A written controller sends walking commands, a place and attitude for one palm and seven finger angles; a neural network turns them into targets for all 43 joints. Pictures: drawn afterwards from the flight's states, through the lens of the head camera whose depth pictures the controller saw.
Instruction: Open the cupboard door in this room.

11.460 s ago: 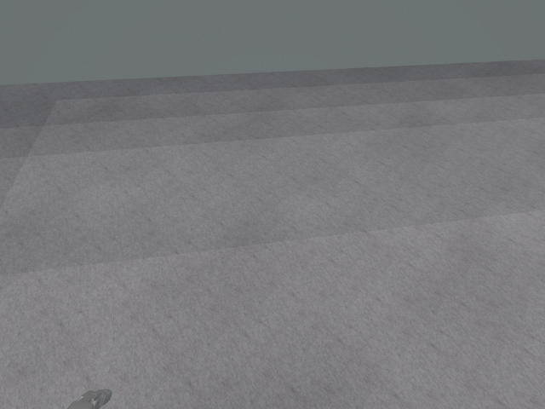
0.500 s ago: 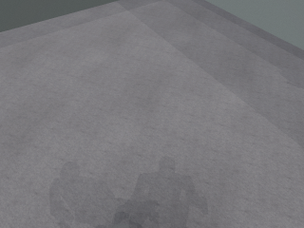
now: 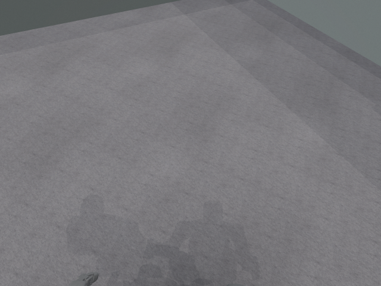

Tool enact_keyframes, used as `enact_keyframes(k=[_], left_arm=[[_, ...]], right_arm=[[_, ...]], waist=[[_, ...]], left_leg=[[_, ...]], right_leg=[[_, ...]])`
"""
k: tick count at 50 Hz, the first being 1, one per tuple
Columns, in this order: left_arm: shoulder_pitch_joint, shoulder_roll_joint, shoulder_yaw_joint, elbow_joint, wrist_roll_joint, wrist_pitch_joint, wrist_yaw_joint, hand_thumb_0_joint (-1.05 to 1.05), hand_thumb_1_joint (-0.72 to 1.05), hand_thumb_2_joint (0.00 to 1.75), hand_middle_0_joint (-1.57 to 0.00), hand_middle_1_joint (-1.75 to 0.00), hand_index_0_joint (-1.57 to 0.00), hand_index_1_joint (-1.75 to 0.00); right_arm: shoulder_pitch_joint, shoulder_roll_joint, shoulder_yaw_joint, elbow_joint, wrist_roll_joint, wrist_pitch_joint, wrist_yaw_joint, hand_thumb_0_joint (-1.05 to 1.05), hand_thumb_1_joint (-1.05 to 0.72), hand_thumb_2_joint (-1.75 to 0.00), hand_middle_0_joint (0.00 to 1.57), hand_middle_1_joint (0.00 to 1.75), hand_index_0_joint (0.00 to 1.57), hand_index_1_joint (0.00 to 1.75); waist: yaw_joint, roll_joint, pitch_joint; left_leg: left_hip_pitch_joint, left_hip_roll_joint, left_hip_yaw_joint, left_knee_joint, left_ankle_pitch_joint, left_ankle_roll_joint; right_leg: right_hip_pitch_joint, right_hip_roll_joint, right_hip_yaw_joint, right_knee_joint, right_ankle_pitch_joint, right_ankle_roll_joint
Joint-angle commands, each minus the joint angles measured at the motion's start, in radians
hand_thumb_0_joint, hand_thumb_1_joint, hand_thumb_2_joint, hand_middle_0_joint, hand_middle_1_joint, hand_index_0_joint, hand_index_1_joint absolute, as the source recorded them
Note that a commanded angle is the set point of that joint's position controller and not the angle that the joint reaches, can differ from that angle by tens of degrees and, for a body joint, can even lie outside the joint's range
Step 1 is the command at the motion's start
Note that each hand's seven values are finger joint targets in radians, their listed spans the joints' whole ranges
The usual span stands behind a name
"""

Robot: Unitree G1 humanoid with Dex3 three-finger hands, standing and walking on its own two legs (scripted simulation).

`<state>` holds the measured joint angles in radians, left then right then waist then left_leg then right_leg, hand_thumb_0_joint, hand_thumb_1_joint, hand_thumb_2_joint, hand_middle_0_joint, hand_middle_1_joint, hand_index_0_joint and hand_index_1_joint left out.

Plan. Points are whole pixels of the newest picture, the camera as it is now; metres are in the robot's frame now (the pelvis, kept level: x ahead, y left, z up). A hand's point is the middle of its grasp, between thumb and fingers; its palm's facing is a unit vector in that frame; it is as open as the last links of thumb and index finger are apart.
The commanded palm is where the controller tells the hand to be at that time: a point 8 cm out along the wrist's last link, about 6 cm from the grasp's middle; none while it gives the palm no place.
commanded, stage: turn or walk to find it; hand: left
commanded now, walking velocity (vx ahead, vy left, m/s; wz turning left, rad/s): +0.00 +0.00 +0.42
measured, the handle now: out of the picture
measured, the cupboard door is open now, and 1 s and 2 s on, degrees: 0 0 0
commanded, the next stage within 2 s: none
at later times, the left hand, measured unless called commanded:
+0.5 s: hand out of the picture -0.02 +0.16 -0.16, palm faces +0.25 -0.93 -0.27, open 7.3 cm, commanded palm none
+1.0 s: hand out of the picture -0.04 +0.22 -0.17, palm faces +0.42 -0.87 -0.24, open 7.4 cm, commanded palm none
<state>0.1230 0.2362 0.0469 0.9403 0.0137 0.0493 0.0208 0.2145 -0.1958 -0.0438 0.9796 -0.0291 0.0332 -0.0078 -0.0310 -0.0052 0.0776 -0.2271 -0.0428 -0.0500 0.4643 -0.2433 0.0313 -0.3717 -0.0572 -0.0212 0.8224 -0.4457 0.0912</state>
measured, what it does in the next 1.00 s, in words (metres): steps on the spot, turning left: right foot, then left foot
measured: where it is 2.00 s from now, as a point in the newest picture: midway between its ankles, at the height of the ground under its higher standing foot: outside the picture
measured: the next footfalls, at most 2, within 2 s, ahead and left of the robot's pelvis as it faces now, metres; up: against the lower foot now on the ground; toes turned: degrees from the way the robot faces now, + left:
right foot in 0.08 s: +0.03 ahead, -0.13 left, +0.00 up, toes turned -1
left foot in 0.62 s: -0.04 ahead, +0.10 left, +0.00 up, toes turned +22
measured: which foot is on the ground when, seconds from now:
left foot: down 0.00-0.10, up 0.12-0.60, down 0.62-1.00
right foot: up 0.00-0.06, down 0.08-0.62, up 0.64-1.00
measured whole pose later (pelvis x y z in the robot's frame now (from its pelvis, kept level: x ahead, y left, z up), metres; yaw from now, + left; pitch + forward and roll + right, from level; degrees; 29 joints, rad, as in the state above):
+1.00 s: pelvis -0.03 -0.01 +0.00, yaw +25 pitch -1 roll -1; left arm 0.14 0.24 0.05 0.95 0.02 0.06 0.02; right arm 0.17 -0.19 -0.04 0.96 -0.03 0.03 0.00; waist -0.01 -0.02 0.08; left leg -0.21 -0.03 -0.03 0.46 -0.24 0.04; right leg -0.40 -0.08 -0.02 0.90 -0.44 0.10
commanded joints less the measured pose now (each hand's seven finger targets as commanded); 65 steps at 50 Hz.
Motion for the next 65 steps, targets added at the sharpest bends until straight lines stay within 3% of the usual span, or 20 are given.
enact_keyframes(k=[1,3,5,6,7,11,25,29,30,31,32,39,48,54,55,57,58,59,62,65], left_arm=[[0.048,0.067,0.018,-0.064,-0.010,-0.033,0.004,0.00,0.90,0.90,-0.20,-0.30,-0.20,-0.30],[0.116,0.096,0.025,-0.047,-0.008,-0.049,0.008,0.00,0.90,0.90,-0.20,-0.30,-0.20,-0.30],[0.155,0.232,0.050,-0.044,0.011,-0.062,0.019,0.00,0.90,0.90,-0.20,-0.30,-0.20,-0.30],[0.153,0.221,0.041,-0.053,0.005,-0.055,0.018,0.00,0.90,0.90,-0.20,-0.30,-0.20,-0.30],[0.089,0.174,0.048,-0.063,0.000,-0.059,0.026,0.00,0.90,0.90,-0.20,-0.30,-0.20,-0.30],[0.019,0.105,0.018,-0.084,-0.001,-0.066,0.013,0.00,0.90,0.90,-0.20,-0.30,-0.20,-0.30],[0.178,0.176,0.045,-0.011,0.018,-0.056,0.013,0.00,0.90,0.90,-0.20,-0.30,-0.20,-0.30],[0.143,0.183,0.049,-0.002,0.007,-0.047,0.010,0.00,0.90,0.90,-0.20,-0.30,-0.20,-0.30],[0.148,0.153,0.044,-0.012,-0.001,-0.041,0.008,0.00,0.90,0.90,-0.20,-0.30,-0.20,-0.30],[0.153,0.086,0.026,-0.045,-0.007,-0.035,0.002,0.00,0.90,0.90,-0.20,-0.30,-0.20,-0.30],[0.085,0.087,0.013,-0.062,0.003,-0.023,0.008,0.00,0.90,0.90,-0.20,-0.30,-0.20,-0.30],[0.103,0.100,0.026,-0.013,0.004,-0.015,-0.009,0.00,0.90,0.90,-0.20,-0.30,-0.20,-0.30],[-0.004,0.071,0.018,-0.074,-0.002,-0.019,-0.001,0.00,0.90,0.90,-0.20,-0.30,-0.20,-0.30],[0.094,0.077,0.021,-0.058,-0.010,-0.039,0.003,0.00,0.90,0.90,-0.20,-0.30,-0.20,-0.30],[0.121,0.100,0.027,-0.049,-0.007,-0.048,0.006,0.00,0.90,0.90,-0.20,-0.30,-0.20,-0.30],[0.161,0.237,0.050,-0.051,0.013,-0.062,0.017,0.00,0.90,0.90,-0.20,-0.30,-0.20,-0.30],[0.152,0.221,0.041,-0.063,0.004,-0.054,0.017,0.00,0.90,0.90,-0.20,-0.30,-0.20,-0.30],[0.085,0.179,0.047,-0.076,0.002,-0.060,0.021,0.00,0.90,0.90,-0.20,-0.30,-0.20,-0.30],[-0.004,0.107,0.023,-0.099,-0.002,-0.058,0.014,0.00,0.90,0.90,-0.20,-0.30,-0.20,-0.30],[0.063,0.103,0.020,-0.082,-0.002,-0.068,0.012,0.00,0.90,0.90,-0.20,-0.30,-0.20,-0.30]], right_arm=[[0.016,-0.204,-0.061,-0.064,0.003,-0.017,-0.009,0.00,-0.90,-0.90,0.20,0.30,0.20,0.30],[0.010,-0.183,-0.059,-0.069,0.013,-0.017,-0.005,0.00,-0.90,-0.90,0.20,0.30,0.20,0.30],[0.015,-0.092,-0.044,-0.104,0.019,-0.018,0.001,0.00,-0.90,-0.90,0.20,0.30,0.20,0.30],[-0.003,-0.134,-0.056,-0.100,0.013,-0.003,-0.001,0.00,-0.90,-0.90,0.20,0.30,0.20,0.30],[0.023,-0.138,-0.061,-0.079,0.007,0.015,-0.001,0.00,-0.90,-0.90,0.20,0.30,0.20,0.30],[0.077,-0.109,-0.056,-0.018,0.005,0.025,0.020,0.00,-0.90,-0.90,0.20,0.30,0.20,0.30],[-0.097,-0.091,-0.023,-0.064,0.020,0.010,0.017,0.00,-0.90,-0.90,0.20,0.30,0.20,0.30],[-0.018,-0.113,-0.023,-0.050,0.020,-0.010,0.016,0.00,-0.90,-0.90,0.20,0.30,0.20,0.30],[0.024,-0.175,-0.036,-0.043,0.015,-0.022,0.016,0.00,-0.90,-0.90,0.20,0.30,0.20,0.30],[0.055,-0.272,-0.058,-0.048,0.009,-0.026,0.011,0.00,-0.90,-0.90,0.20,0.30,0.20,0.30],[0.096,-0.300,-0.062,-0.030,0.014,-0.013,0.005,0.00,-0.90,-0.90,0.20,0.30,0.20,0.30],[-0.053,-0.209,-0.036,-0.074,0.014,-0.027,-0.014,0.00,-0.90,-0.90,0.20,0.30,0.20,0.30],[0.017,-0.211,-0.055,-0.067,0.004,-0.021,-0.009,0.00,-0.90,-0.90,0.20,0.30,0.20,0.30],[-0.017,-0.206,-0.063,-0.082,0.008,-0.013,-0.005,0.00,-0.90,-0.90,0.20,0.30,0.20,0.30],[-0.012,-0.182,-0.061,-0.083,0.014,-0.014,-0.002,0.00,-0.90,-0.90,0.20,0.30,0.20,0.30],[-0.005,-0.088,-0.047,-0.118,0.020,-0.012,0.004,0.00,-0.90,-0.90,0.20,0.30,0.20,0.30],[-0.017,-0.132,-0.060,-0.112,0.013,0.003,0.002,0.00,-0.90,-0.90,0.20,0.30,0.20,0.30],[0.011,-0.137,-0.064,-0.086,0.006,0.019,0.005,0.00,-0.90,-0.90,0.20,0.30,0.20,0.30],[0.068,-0.118,-0.066,-0.029,0.004,0.028,0.021,0.00,-0.90,-0.90,0.20,0.30,0.20,0.30],[0.069,-0.114,-0.059,-0.020,0.005,0.031,0.022,0.00,-0.90,-0.90,0.20,0.30,0.20,0.30]], waist=[[0.023,0.181,-0.133],[0.060,0.094,-0.168],[0.083,-0.292,-0.166],[0.083,-0.194,-0.142],[0.050,-0.255,-0.116],[0.004,-0.125,-0.037],[0.083,-0.198,-0.091],[0.025,-0.148,-0.141],[-0.001,0.011,-0.175],[-0.014,0.300,-0.175],[-0.039,0.253,-0.156],[0.028,0.130,-0.092],[-0.008,0.162,-0.093],[0.047,0.163,-0.141],[0.059,0.097,-0.154],[0.080,-0.296,-0.141],[0.078,-0.197,-0.129],[0.046,-0.254,-0.093],[-0.006,-0.114,-0.019],[0.017,-0.165,-0.042]], left_leg=[[0.069,0.236,-0.277,-0.037,0.556,0.124],[-0.050,0.171,-0.245,0.037,0.369,0.055],[-0.356,-0.028,-0.007,0.374,-0.329,-0.062],[-0.312,0.006,-0.041,0.547,-0.359,-0.056],[-0.315,0.034,-0.073,0.643,-0.313,-0.058],[-0.327,0.056,-0.012,0.765,-0.118,-0.089],[-0.200,0.085,0.102,0.341,-0.230,-0.093],[0.032,0.076,0.135,-0.017,0.023,-0.067],[0.186,0.160,0.030,-0.103,0.210,-0.037],[0.310,0.405,-0.288,-0.110,0.591,0.080],[0.229,0.459,-0.266,-0.108,0.689,0.146],[0.149,0.274,-0.110,-0.119,0.534,0.120],[0.129,0.278,-0.228,-0.096,0.517,0.151],[0.007,0.213,-0.258,-0.010,0.448,0.097],[-0.076,0.170,-0.237,0.036,0.324,0.054],[-0.358,-0.034,-0.007,0.393,-0.334,-0.062],[-0.313,0.006,-0.047,0.561,-0.351,-0.054],[-0.311,0.033,-0.078,0.656,-0.299,-0.055],[-0.320,0.053,-0.028,0.769,-0.130,-0.073],[-0.334,0.063,-0.006,0.770,-0.082,-0.099]], right_leg=[[0.080,0.031,-0.019,-0.212,0.082,-0.021],[0.285,-0.009,-0.004,-0.456,0.290,-0.030],[0.446,-0.407,0.341,-0.498,0.548,-0.191],[0.296,-0.433,0.300,-0.505,0.546,-0.250],[0.236,-0.389,0.264,-0.536,0.458,-0.245],[0.208,-0.236,0.046,-0.510,0.477,-0.177],[0.335,-0.312,-0.022,-0.416,0.711,-0.242],[0.254,-0.279,-0.104,-0.272,0.625,-0.156],[0.125,-0.221,-0.152,-0.130,0.450,-0.099],[-0.147,-0.086,-0.173,0.058,-0.093,-0.024],[-0.132,-0.066,-0.085,0.180,-0.219,-0.026],[-0.151,-0.050,-0.012,0.290,0.040,-0.004],[-0.087,-0.016,-0.006,0.049,-0.016,0.002],[0.170,0.022,-0.033,-0.323,0.184,-0.021],[0.290,-0.012,-0.010,-0.442,0.281,-0.028],[0.411,-0.413,0.342,-0.520,0.509,-0.184],[0.269,-0.435,0.296,-0.525,0.492,-0.240],[0.185,-0.383,0.261,-0.565,0.351,-0.231],[0.142,-0.250,0.084,-0.551,0.300,-0.169],[0.216,-0.235,0.021,-0.538,0.395,-0.164]])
